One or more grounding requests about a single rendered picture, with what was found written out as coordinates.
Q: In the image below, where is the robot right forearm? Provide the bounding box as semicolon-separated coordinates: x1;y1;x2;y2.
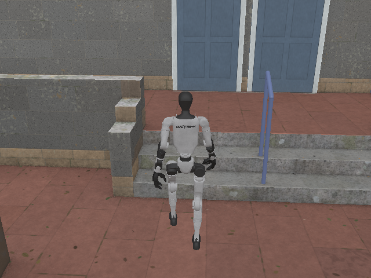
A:
206;139;216;160

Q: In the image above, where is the left robot hand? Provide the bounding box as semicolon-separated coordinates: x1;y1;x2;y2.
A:
152;172;166;189

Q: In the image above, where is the robot left forearm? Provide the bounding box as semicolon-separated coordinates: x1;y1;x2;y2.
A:
154;141;166;173

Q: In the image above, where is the left robot upper arm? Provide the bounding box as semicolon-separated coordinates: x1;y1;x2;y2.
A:
160;116;174;150

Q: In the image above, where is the right robot hand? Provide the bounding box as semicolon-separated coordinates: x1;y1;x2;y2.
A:
202;158;216;170

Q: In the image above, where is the left robot thigh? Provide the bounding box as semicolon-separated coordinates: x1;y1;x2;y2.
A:
166;160;178;193

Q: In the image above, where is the right robot upper arm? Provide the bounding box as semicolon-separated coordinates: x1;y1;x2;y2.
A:
198;116;212;147

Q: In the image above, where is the robot head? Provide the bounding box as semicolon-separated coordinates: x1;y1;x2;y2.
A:
176;92;195;119

